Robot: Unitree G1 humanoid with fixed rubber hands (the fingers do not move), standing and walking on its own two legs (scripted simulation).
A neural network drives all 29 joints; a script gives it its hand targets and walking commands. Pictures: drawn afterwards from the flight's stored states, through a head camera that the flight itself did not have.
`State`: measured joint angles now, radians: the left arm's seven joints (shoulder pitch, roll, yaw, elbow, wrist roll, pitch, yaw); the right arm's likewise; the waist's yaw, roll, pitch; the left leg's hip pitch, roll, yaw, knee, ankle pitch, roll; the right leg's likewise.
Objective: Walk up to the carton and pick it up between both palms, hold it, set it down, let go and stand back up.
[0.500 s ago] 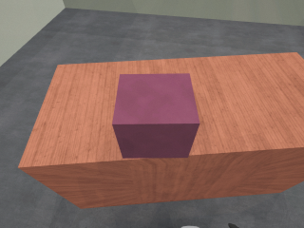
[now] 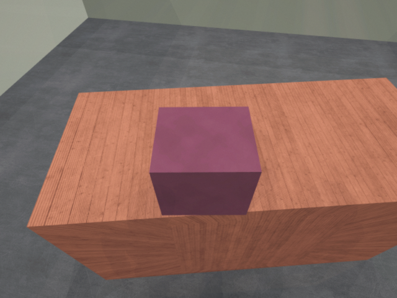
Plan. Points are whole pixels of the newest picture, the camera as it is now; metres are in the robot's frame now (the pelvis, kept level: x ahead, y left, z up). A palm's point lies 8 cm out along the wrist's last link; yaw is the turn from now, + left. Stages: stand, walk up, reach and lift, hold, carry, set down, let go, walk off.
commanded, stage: stand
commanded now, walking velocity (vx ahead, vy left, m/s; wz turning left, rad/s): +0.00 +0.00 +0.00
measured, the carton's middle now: (203, 162) +0.42 +0.00 -0.02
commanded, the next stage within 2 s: walk up in 1.58 s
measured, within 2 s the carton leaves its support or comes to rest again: neither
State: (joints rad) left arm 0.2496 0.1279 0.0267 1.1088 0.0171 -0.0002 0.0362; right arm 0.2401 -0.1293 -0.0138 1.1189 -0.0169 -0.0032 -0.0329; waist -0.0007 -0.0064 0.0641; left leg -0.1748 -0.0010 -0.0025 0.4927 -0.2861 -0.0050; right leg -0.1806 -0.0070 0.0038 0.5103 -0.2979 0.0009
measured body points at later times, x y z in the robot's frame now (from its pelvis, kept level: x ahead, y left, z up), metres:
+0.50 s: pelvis +0.00 +0.00 +0.00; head +0.02 +0.00 +0.45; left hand -0.01 +0.20 -0.16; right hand -0.01 -0.19 -0.16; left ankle -0.01 +0.12 -0.74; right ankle -0.01 -0.12 -0.74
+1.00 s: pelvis +0.00 +0.01 +0.00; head +0.02 +0.01 +0.45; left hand -0.03 +0.20 -0.16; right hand -0.02 -0.19 -0.16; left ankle -0.01 +0.12 -0.74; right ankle -0.01 -0.12 -0.74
